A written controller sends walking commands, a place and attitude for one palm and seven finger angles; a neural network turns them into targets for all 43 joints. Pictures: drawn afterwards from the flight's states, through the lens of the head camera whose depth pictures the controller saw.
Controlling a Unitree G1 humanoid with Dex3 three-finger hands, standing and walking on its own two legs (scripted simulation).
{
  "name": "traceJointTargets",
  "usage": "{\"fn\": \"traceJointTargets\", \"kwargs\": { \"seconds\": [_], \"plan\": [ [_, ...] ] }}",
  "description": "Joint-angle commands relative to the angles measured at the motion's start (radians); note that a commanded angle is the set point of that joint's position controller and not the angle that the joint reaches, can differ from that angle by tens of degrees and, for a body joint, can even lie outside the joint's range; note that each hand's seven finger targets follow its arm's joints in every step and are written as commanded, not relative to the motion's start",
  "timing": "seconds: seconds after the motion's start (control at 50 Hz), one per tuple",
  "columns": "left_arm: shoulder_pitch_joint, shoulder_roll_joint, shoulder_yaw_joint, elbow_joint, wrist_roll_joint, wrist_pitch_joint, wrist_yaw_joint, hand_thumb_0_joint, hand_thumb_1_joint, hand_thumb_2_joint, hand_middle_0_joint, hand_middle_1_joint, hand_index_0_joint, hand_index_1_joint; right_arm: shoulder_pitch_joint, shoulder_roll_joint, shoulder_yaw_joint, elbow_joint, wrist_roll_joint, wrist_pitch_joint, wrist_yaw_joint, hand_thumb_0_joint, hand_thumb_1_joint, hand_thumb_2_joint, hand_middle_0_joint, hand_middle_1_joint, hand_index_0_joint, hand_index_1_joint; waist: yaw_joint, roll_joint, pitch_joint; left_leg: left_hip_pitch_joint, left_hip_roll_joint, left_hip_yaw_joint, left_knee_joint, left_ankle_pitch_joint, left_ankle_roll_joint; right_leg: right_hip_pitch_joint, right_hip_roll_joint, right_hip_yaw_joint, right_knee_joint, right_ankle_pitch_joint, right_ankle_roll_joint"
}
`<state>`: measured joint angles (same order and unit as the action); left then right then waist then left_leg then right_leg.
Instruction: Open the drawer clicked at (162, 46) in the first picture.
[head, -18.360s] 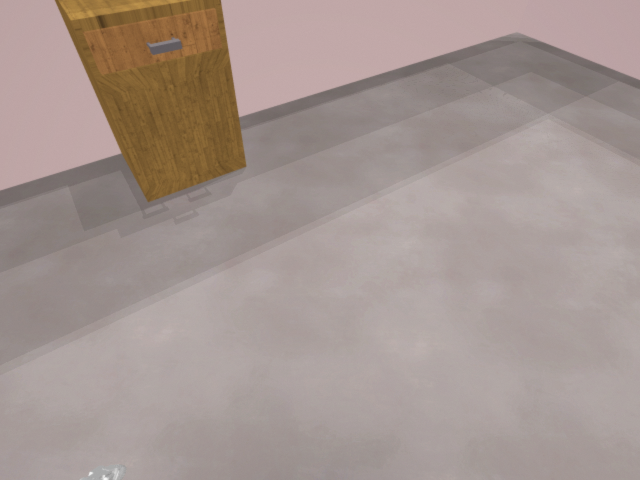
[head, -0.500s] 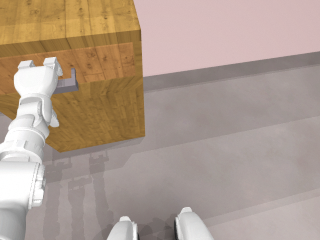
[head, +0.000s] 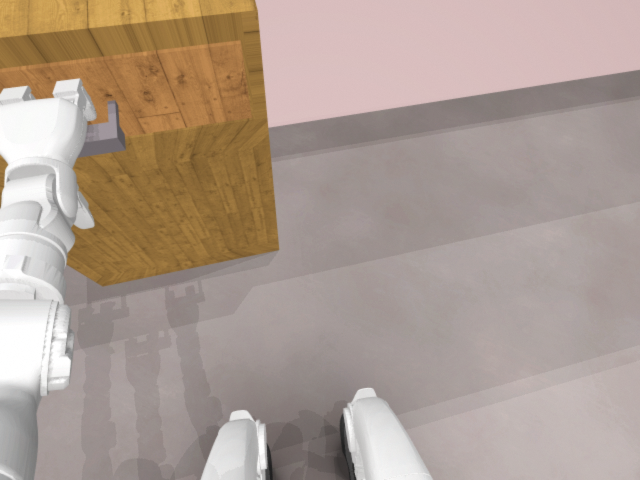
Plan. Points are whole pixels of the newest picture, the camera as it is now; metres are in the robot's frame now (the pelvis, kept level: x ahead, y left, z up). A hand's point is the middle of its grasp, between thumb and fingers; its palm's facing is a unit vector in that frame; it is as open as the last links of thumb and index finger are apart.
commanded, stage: lower the fingers behind the handle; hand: left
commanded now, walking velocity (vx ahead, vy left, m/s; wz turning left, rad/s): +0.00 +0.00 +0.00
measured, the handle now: (77, 127) +0.58 +0.27 +0.00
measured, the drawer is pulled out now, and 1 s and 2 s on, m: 0.00 0.00 0.00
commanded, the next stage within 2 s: lift the fingers back up to retry in 0.58 s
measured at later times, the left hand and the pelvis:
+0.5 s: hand (67, 161) +0.52 +0.27 +0.00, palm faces -0.03 +0.03 -1.00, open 13.8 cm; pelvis -0.02 +0.00 -0.02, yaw +0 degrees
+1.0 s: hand (57, 155) +0.52 +0.28 +0.02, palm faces -0.06 +0.00 -1.00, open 13.8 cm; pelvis -0.01 +0.01 +0.00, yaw +0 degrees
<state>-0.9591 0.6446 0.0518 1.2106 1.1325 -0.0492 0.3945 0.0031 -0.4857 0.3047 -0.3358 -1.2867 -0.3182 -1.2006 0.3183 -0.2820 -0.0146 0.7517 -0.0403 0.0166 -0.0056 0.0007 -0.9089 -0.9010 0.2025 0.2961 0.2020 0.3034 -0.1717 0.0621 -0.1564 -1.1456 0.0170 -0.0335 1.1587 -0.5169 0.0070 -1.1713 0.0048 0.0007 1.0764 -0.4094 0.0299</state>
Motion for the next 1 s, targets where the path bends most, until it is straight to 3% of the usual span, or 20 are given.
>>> {"fn": "traceJointTargets", "kwargs": {
  "seconds": [0.0, 0.04, 0.12, 0.22, 0.34, 0.36, 0.38, 0.46, 0.52, 0.54, 0.58, 0.6, 0.64, 0.66, 0.7, 0.74, 0.78, 0.82, 0.94, 0.98],
  "plan": [
    [-0.311, 0.286, 0.047, -0.088, -0.01, 0.008, -0.02, 0.0, -0.5, 0.3, -0.3, -1.2, -0.3, -1.2, 0.199, -0.182, -0.051, -0.041, 0.003, -0.013, -0.025, 0.0, -0.9, -0.9, 0.2, 0.3, 0.2, 0.3, -0.019, 0.009, -0.437, 0.197, -0.028, 0.021, -0.113, 0.293, 0.041, 0.312, 0.032, -0.034, -0.091, 0.23, -0.043],
    [-0.297, 0.265, 0.036, -0.087, -0.005, 0.0, -0.026, 0.0, -0.5, 0.3, -0.3, -1.2, -0.3, -1.2, 0.201, -0.18, -0.052, -0.043, 0.001, -0.016, -0.025, 0.0, -0.9, -0.9, 0.2, 0.3, 0.2, 0.3, -0.015, 0.041, -0.446, 0.211, -0.027, 0.019, -0.103, 0.311, 0.038, 0.281, 0.031, -0.038, -0.076, 0.233, -0.046],
    [-0.307, 0.241, 0.023, -0.09, -0.011, -0.007, -0.034, 0.0, -0.5, 0.3, -0.3, -1.2, -0.3, -1.2, 0.203, -0.18, -0.054, -0.054, 0.004, -0.023, -0.024, 0.0, -0.9, -0.9, 0.2, 0.3, 0.2, 0.3, -0.027, 0.016, -0.452, 0.185, -0.025, 0.014, -0.08, 0.28, 0.04, 0.244, 0.033, -0.038, -0.058, 0.199, -0.048],
    [-0.322, 0.304, 0.056, -0.104, -0.024, 0.0, -0.041, 0.0, -0.5, 0.3, -0.3, -1.2, -0.3, -1.2, 0.203, -0.183, -0.047, -0.061, 0.008, -0.027, -0.024, 0.0, -0.9, -0.9, 0.2, 0.3, 0.2, 0.3, -0.017, 0.009, -0.474, 0.126, -0.028, 0.021, -0.064, 0.234, 0.044, 0.274, 0.03, -0.03, -0.043, 0.181, -0.044],
    [-0.346, 0.342, 0.057, -0.085, -0.021, 0.017, -0.055, 0.0, -0.5, 0.3, -0.3, -1.2, -0.3, -1.2, 0.198, -0.189, -0.036, -0.069, 0.018, -0.027, -0.032, 0.0, -0.9, -0.9, 0.2, 0.3, 0.2, 0.3, -0.025, 0.003, -0.45, 0.094, -0.029, 0.014, -0.067, 0.175, 0.045, 0.251, 0.027, -0.03, -0.042, 0.126, -0.04],
    [-0.354, 0.323, 0.042, -0.097, -0.022, 0.016, -0.059, 0.0, -0.5, 0.3, -0.3, -1.2, -0.3, -1.2, 0.2, -0.185, -0.037, -0.073, 0.019, -0.03, -0.032, 0.0, -0.9, -0.9, 0.2, 0.3, 0.2, 0.3, -0.028, 0.017, -0.458, 0.097, -0.03, 0.016, -0.066, 0.17, 0.046, 0.246, 0.027, -0.031, -0.042, 0.119, -0.039],
    [-0.346, 0.347, 0.061, -0.102, -0.023, 0.015, -0.06, 0.0, -0.5, 0.3, -0.3, -1.2, -0.3, -1.2, 0.198, -0.188, -0.036, -0.072, 0.018, -0.029, -0.032, 0.0, -0.9, -0.9, 0.2, 0.3, 0.2, 0.3, -0.018, 0.029, -0.463, 0.103, -0.029, 0.017, -0.066, 0.176, 0.044, 0.249, 0.026, -0.031, -0.04, 0.125, -0.04],
    [-0.337, 0.352, 0.063, -0.099, -0.022, 0.01, -0.073, 0.0, -0.5, 0.3, -0.3, -1.2, -0.3, -1.2, 0.2, -0.187, -0.033, -0.077, 0.02, -0.028, -0.035, 0.0, -0.9, -0.9, 0.2, 0.3, 0.2, 0.3, -0.017, 0.01, -0.466, 0.098, -0.028, 0.011, -0.065, 0.179, 0.045, 0.249, 0.027, -0.033, -0.033, 0.125, -0.04],
    [-0.339, 0.314, 0.049, -0.125, -0.021, 0.0, -0.072, 0.0, -0.5, 0.3, -0.3, -1.2, -0.3, -1.2, 0.206, -0.185, -0.039, -0.078, 0.019, -0.029, -0.031, 0.0, -0.9, -0.9, 0.2, 0.3, 0.2, 0.3, -0.016, 0.031, -0.477, 0.148, -0.024, 0.002, -0.072, 0.2, 0.041, 0.217, 0.03, -0.042, -0.034, 0.121, -0.044],
    [-0.319, 0.329, 0.061, -0.122, -0.019, -0.001, -0.069, 0.0, -0.5, 0.3, -0.3, -1.2, -0.3, -1.2, 0.204, -0.187, -0.038, -0.079, 0.018, -0.029, -0.032, 0.0, -0.9, -0.9, 0.2, 0.3, 0.2, 0.3, -0.005, 0.037, -0.477, 0.14, -0.026, 0.005, -0.071, 0.197, 0.04, 0.223, 0.029, -0.041, -0.033, 0.117, -0.044],
    [-0.348, 0.311, 0.041, -0.105, -0.02, 0.001, -0.064, 0.0, -0.5, 0.3, -0.3, -1.2, -0.3, -1.2, 0.203, -0.187, -0.038, -0.074, 0.019, -0.03, -0.034, 0.0, -0.9, -0.9, 0.2, 0.3, 0.2, 0.3, -0.029, 0.008, -0.437, 0.117, -0.023, 0.002, -0.072, 0.159, 0.044, 0.201, 0.03, -0.039, -0.044, 0.083, -0.041],
    [-0.363, 0.329, 0.05, -0.11, -0.019, 0.0, -0.061, 0.0, -0.5, 0.3, -0.3, -1.2, -0.3, -1.2, 0.209, -0.189, -0.036, -0.073, 0.021, -0.03, -0.034, 0.0, -0.9, -0.9, 0.2, 0.3, 0.2, 0.3, -0.027, 0.017, -0.435, 0.118, -0.023, -0.002, -0.08, 0.151, 0.041, 0.2, 0.029, -0.042, -0.043, 0.074, -0.042],
    [-0.353, 0.312, 0.041, -0.1, -0.016, 0.003, -0.055, 0.0, -0.5, 0.3, -0.3, -1.2, -0.3, -1.2, 0.205, -0.189, -0.037, -0.071, 0.018, -0.032, -0.034, 0.0, -0.9, -0.9, 0.2, 0.3, 0.2, 0.3, -0.023, 0.042, -0.44, 0.135, -0.025, -0.003, -0.083, 0.156, 0.04, 0.183, 0.028, -0.045, -0.041, 0.07, -0.046],
    [-0.378, 0.291, 0.024, -0.103, -0.016, 0.006, -0.053, 0.0, -0.5, 0.3, -0.3, -1.2, -0.3, -1.2, 0.212, -0.188, -0.04, -0.069, 0.021, -0.034, -0.033, 0.0, -0.9, -0.9, 0.2, 0.3, 0.2, 0.3, -0.036, 0.043, -0.436, 0.142, -0.022, -0.007, -0.084, 0.148, 0.039, 0.165, 0.031, -0.046, -0.043, 0.062, -0.046],
    [-0.401, 0.352, 0.068, -0.145, -0.02, 0.008, -0.046, 0.0, -0.5, 0.3, -0.3, -1.2, -0.3, -1.2, 0.217, -0.194, -0.039, -0.069, 0.016, -0.031, -0.032, 0.0, -0.9, -0.9, 0.2, 0.3, 0.2, 0.3, -0.017, 0.061, -0.493, 0.174, -0.024, -0.009, -0.092, 0.183, 0.037, 0.212, 0.029, -0.046, -0.045, 0.088, -0.045],
    [-0.429, 0.348, 0.065, -0.182, -0.02, 0.009, -0.045, 0.0, -0.5, 0.3, -0.3, -1.2, -0.3, -1.2, 0.224, -0.188, -0.046, -0.066, 0.015, -0.031, -0.032, 0.0, -0.9, -0.9, 0.2, 0.3, 0.2, 0.3, -0.023, 0.085, -0.541, 0.229, -0.023, -0.011, -0.097, 0.224, 0.036, 0.23, 0.031, -0.046, -0.057, 0.118, -0.044],
    [-0.417, 0.338, 0.058, -0.175, -0.023, 0.019, -0.049, 0.0, -0.5, 0.3, -0.3, -1.2, -0.3, -1.2, 0.22, -0.187, -0.046, -0.063, 0.017, -0.027, -0.032, 0.0, -0.9, -0.9, 0.2, 0.3, 0.2, 0.3, -0.024, 0.072, -0.511, 0.249, -0.021, -0.012, -0.115, 0.234, 0.036, 0.24, 0.034, -0.048, -0.079, 0.122, -0.043],
    [-0.456, 0.386, 0.09, -0.222, -0.027, 0.012, -0.047, 0.0, -0.5, 0.3, -0.3, -1.2, -0.3, -1.2, 0.226, -0.19, -0.046, -0.058, 0.015, -0.024, -0.033, 0.0, -0.9, -0.9, 0.2, 0.3, 0.2, 0.3, -0.014, 0.096, -0.553, 0.285, -0.021, -0.016, -0.127, 0.26, 0.033, 0.269, 0.036, -0.045, -0.086, 0.142, -0.045],
    [-0.442, 0.332, 0.069, -0.283, -0.028, -0.013, -0.04, 0.0, -0.5, 0.3, -0.3, -1.2, -0.3, -1.2, 0.236, -0.177, -0.058, -0.043, 0.01, -0.025, -0.034, 0.0, -0.9, -0.9, 0.2, 0.3, 0.2, 0.3, -0.008, 0.131, -0.577, 0.424, -0.017, -0.018, -0.166, 0.38, 0.027, 0.313, 0.042, -0.051, -0.139, 0.214, -0.046],
    [-0.425, 0.322, 0.064, -0.263, -0.031, -0.011, -0.038, 0.0, -0.5, 0.3, -0.3, -1.2, -0.3, -1.2, 0.233, -0.177, -0.058, -0.034, 0.01, -0.021, -0.035, 0.0, -0.9, -0.9, 0.2, 0.3, 0.2, 0.3, -0.01, 0.115, -0.521, 0.422, -0.017, -0.012, -0.186, 0.374, 0.027, 0.323, 0.044, -0.051, -0.164, 0.214, -0.046]
  ]
}}
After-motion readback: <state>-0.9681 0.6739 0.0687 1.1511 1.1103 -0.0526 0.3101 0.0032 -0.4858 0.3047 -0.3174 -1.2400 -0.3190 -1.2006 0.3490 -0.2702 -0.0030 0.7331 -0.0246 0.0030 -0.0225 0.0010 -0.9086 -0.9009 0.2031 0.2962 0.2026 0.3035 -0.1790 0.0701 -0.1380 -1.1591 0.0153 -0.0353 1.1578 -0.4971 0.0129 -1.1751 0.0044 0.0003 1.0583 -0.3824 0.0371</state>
